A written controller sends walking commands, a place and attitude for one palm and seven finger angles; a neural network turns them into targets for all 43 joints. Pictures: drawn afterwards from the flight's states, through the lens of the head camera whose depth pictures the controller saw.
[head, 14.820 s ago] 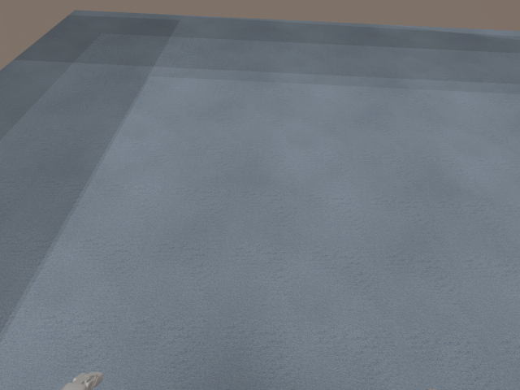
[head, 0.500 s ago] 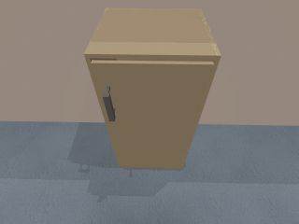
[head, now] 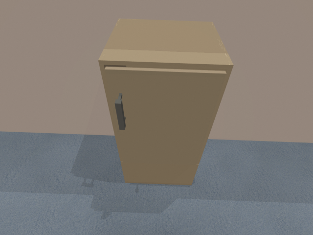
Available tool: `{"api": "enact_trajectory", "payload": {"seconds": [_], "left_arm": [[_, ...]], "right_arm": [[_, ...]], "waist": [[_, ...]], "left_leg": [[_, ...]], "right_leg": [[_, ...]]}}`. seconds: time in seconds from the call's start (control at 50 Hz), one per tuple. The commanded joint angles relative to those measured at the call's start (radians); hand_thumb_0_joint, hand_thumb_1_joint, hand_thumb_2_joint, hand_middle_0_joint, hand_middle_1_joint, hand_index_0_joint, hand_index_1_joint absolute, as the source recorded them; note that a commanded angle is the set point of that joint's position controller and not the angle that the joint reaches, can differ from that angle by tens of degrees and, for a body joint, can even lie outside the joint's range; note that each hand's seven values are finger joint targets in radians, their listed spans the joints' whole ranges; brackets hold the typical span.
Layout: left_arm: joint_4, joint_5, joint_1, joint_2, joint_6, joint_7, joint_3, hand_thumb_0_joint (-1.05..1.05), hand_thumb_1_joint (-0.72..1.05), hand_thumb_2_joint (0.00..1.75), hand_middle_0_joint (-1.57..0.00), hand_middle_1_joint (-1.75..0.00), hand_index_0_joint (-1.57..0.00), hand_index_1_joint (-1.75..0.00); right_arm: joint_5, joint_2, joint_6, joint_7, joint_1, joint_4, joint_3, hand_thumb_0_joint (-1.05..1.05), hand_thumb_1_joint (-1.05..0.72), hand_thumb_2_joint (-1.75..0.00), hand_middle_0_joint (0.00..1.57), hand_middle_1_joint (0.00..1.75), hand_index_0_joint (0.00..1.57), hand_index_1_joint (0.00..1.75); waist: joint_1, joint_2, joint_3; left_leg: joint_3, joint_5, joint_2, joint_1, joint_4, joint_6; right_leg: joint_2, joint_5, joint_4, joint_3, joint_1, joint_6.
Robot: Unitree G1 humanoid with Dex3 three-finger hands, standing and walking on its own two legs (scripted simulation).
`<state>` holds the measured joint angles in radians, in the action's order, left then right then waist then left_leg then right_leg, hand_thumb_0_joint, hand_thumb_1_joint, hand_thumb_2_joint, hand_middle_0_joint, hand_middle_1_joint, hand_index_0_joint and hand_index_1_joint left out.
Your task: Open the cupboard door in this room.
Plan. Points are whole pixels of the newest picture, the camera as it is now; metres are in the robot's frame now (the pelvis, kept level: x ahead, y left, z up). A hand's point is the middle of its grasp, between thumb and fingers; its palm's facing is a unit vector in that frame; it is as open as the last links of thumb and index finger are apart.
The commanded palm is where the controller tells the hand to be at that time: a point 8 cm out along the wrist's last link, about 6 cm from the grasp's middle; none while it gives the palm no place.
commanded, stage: come to a stop and stand still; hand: left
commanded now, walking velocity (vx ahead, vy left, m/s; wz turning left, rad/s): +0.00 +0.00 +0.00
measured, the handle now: (121, 111) +0.56 +0.16 -0.04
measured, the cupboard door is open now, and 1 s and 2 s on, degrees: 0 0 0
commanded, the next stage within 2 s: look again from close up in 0.42 s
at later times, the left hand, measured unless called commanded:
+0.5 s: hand out of the picture +0.03 +0.27 -0.15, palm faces -0.03 -0.94 -0.35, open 7.4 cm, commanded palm none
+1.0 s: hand out of the picture +0.06 +0.23 -0.15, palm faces -0.05 -0.96 -0.29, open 7.4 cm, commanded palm none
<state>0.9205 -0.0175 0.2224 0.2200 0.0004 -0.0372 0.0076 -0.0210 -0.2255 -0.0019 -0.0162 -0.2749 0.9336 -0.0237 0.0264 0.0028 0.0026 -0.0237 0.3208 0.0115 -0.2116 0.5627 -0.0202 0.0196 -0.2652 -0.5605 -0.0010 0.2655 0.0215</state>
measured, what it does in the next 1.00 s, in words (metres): stands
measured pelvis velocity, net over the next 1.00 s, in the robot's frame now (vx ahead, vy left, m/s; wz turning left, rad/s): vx -0.01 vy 0.01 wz -0.01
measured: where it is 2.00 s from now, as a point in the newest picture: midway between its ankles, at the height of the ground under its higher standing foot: outside the picture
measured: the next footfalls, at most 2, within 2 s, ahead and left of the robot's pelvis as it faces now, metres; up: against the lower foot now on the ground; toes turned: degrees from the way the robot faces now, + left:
none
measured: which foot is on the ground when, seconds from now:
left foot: down 0.00-1.00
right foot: down 0.00-1.00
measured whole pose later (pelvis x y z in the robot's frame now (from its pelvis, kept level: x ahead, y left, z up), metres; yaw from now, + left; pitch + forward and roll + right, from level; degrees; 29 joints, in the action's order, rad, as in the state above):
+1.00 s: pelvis -0.01 +0.01 +0.01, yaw +0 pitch -3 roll +0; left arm 1.07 -0.02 0.17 0.28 0.01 -0.02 0.03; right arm -0.01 -0.29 0.01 0.00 -0.16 1.11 0.01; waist 0.01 0.01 -0.04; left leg -0.04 0.20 0.03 -0.13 0.38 -0.04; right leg 0.00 -0.15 -0.38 0.01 0.19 0.00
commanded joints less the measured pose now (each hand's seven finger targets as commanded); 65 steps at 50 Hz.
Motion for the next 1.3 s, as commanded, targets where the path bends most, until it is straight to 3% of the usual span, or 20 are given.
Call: {"api": "enact_trajectory", "payload": {"seconds": [0.0,0.08,0.2,0.34,0.58,0.64,1.08,1.1,1.12,1.14,1.16,1.18,1.2,1.22,1.24,1.26,1.28], "left_arm": [[-0.086,0.005,-0.027,0.188,0.018,0.0,-0.048,0.0,0.9,0.9,-0.2,-0.3,-0.2,-0.3],[-0.074,0.004,-0.038,0.215,0.019,0.007,-0.048,0.0,0.9,0.9,-0.2,-0.3,-0.2,-0.3],[-0.046,-0.001,-0.067,0.257,0.018,0.016,-0.046,0.0,0.9,0.9,-0.2,-0.3,-0.2,-0.3],[-0.005,-0.002,-0.064,0.281,0.022,0.021,-0.041,0.0,0.9,0.9,-0.2,-0.3,-0.2,-0.3],[0.065,0.004,-0.056,0.284,0.03,0.016,-0.025,0.0,0.9,0.9,-0.2,-0.3,-0.2,-0.3],[0.079,0.004,-0.054,0.276,0.029,0.015,-0.023,0.0,0.9,0.9,-0.2,-0.3,-0.2,-0.3],[0.097,0.004,-0.079,0.251,0.032,0.011,-0.028,0.0,0.9,0.9,-0.2,-0.3,-0.2,-0.3],[0.123,0.002,0.047,0.141,0.045,-0.03,-0.013,0.0,0.9,0.9,-0.2,-0.3,-0.2,-0.3],[-1.207,0.145,-0.688,0.554,0.244,-0.011,-0.454,0.0,0.88,0.89,-0.2,-0.32,-0.2,-0.32],[-0.85,0.098,-0.107,0.413,0.212,0.005,-0.369,0.0,0.85,0.88,-0.2,-0.33,-0.2,-0.33],[-0.716,0.192,0.113,0.135,0.148,0.024,-0.235,0.0,0.83,0.87,-0.21,-0.34,-0.21,-0.34],[-0.654,0.203,0.053,0.113,0.187,0.058,-0.253,0.0,0.81,0.86,-0.21,-0.36,-0.21,-0.36],[-0.682,0.244,0.036,0.132,0.27,0.095,-0.277,0.0,0.78,0.85,-0.21,-0.37,-0.21,-0.37],[-0.597,0.26,0.131,0.132,0.341,0.144,-0.304,0.0,0.76,0.84,-0.21,-0.39,-0.21,-0.39],[-0.555,0.289,0.203,0.094,0.42,0.201,-0.306,0.0,0.74,0.83,-0.21,-0.4,-0.21,-0.4],[-0.519,0.312,0.24,0.09,0.497,0.267,-0.329,0.0,0.71,0.82,-0.21,-0.42,-0.21,-0.42],[-0.573,0.335,0.209,0.111,0.586,0.333,-0.337,0.0,0.69,0.81,-0.22,-0.43,-0.22,-0.43]], "right_arm": [[-0.003,-0.171,0.034,-0.004,0.03,-0.08,-0.033,0.0,-0.9,-0.9,0.2,0.3,0.2,0.3],[-0.001,-0.215,0.039,-0.002,0.072,-0.074,-0.036,0.0,-0.9,-0.9,0.2,0.3,0.2,0.3],[-0.001,-0.275,0.035,0.006,0.123,-0.054,-0.04,0.0,-0.9,-0.9,0.2,0.3,0.2,0.3],[0.003,-0.301,0.03,0.013,0.143,-0.018,-0.036,0.0,-0.9,-0.9,0.2,0.3,0.2,0.3],[0.011,-0.29,0.033,0.011,0.152,0.059,-0.019,0.0,-0.9,-0.9,0.2,0.3,0.2,0.3],[0.011,-0.282,0.031,0.011,0.154,0.074,-0.017,0.0,-0.9,-0.9,0.2,0.3,0.2,0.3],[0.012,-0.25,0.03,0.008,0.14,0.129,-0.014,0.0,-0.9,-0.9,0.2,0.3,0.2,0.3],[0.02,-0.16,0.047,0.009,0.103,0.078,0.005,0.0,-0.9,-0.9,0.2,0.3,0.2,0.3],[0.057,-0.225,0.154,-0.026,0.102,-0.261,-0.041,0.0,-0.9,-0.9,0.2,0.3,0.2,0.3],[0.043,-0.198,0.225,-0.064,0.194,-0.272,-0.034,0.0,-0.9,-0.9,0.2,0.3,0.2,0.3],[0.055,-0.158,0.254,-0.054,0.188,-0.276,-0.036,0.0,-0.9,-0.9,0.2,0.3,0.2,0.3],[0.062,-0.15,0.267,-0.044,0.119,-0.261,-0.039,0.0,-0.9,-0.9,0.2,0.3,0.2,0.3],[0.048,-0.177,0.288,-0.041,0.156,-0.322,-0.054,0.0,-0.9,-0.9,0.2,0.3,0.2,0.3],[0.04,-0.181,0.299,-0.038,0.144,-0.336,-0.059,0.0,-0.9,-0.9,0.2,0.3,0.2,0.3],[0.036,-0.175,0.315,-0.031,0.148,-0.366,-0.06,0.0,-0.9,-0.9,0.2,0.3,0.2,0.3],[0.039,-0.174,0.333,-0.019,0.14,-0.398,-0.069,0.0,-0.9,-0.9,0.2,0.3,0.2,0.3],[0.034,-0.176,0.347,-0.009,0.132,-0.42,-0.069,0.0,-0.9,-0.9,0.2,0.3,0.2,0.3]], "waist": [[-0.022,-0.065,-0.027],[-0.029,-0.048,-0.001],[-0.027,-0.043,-0.045],[-0.021,-0.008,-0.044],[-0.017,-0.007,0.005],[-0.018,-0.005,-0.017],[-0.017,0.003,-0.005],[-0.029,-0.036,0.066],[0.023,-0.093,0.443],[-0.091,-0.196,0.289],[-0.026,-0.186,0.108],[0.005,-0.059,-0.02],[-0.006,-0.03,-0.092],[-0.016,0.06,-0.064],[-0.038,0.133,-0.042],[-0.063,0.11,-0.007],[-0.066,0.116,0.08]], "left_leg": [[0.13,-0.203,-0.122,-0.068,-0.152,-0.042],[0.136,-0.198,-0.13,-0.06,-0.182,-0.042],[0.166,0.027,-0.137,-0.081,-0.276,-0.042],[0.166,0.097,-0.131,-0.062,-0.303,-0.036],[0.134,-0.109,-0.123,0.027,-0.27,-0.023],[0.129,-0.101,-0.122,0.026,-0.279,-0.02],[0.116,-0.146,-0.124,0.051,-0.287,-0.008],[0.035,-0.3,-0.156,0.069,-0.13,0.008],[0.079,-0.375,0.013,0.173,-0.205,0.041],[0.03,-0.389,-0.011,0.124,-0.175,0.02],[0.037,-0.213,-0.011,-0.003,-0.188,0.063],[0.053,-0.082,-0.015,-0.087,-0.154,0.044],[0.071,0.032,0.002,-0.192,-0.087,0.033],[0.06,0.105,0.009,-0.267,-0.022,0.025],[0.062,0.149,0.02,-0.367,0.06,0.025],[0.045,0.142,0.035,-0.42,0.143,0.027],[0.038,0.143,0.037,-0.474,0.227,0.027]], "right_leg": [[-0.082,0.096,0.083,0.096,-0.025,0.028],[-0.086,0.121,0.092,0.09,-0.07,0.019],[-0.091,0.047,0.131,0.09,-0.056,0.012],[-0.106,0.015,0.177,0.103,-0.049,0.009],[-0.129,0.132,0.208,0.116,-0.085,0.005],[-0.133,0.124,0.221,0.117,-0.081,0.003],[-0.136,0.15,0.25,0.127,-0.111,0.003],[-0.164,0.389,0.135,0.091,-0.133,-0.014],[-0.028,0.33,0.093,0.0,-0.213,0.02],[-0.026,0.146,0.066,-0.028,-0.11,0.042],[-0.022,0.032,0.085,-0.089,0.018,0.031],[-0.016,0.001,0.065,-0.096,0.105,0.012],[-0.019,-0.079,0.031,-0.101,0.183,0.01],[-0.019,-0.177,-0.018,-0.104,0.263,0.006],[-0.017,-0.249,-0.092,-0.104,0.338,0.006],[-0.025,-0.273,-0.15,-0.076,0.379,0.013],[-0.023,-0.304,-0.219,-0.058,0.42,0.012]]}}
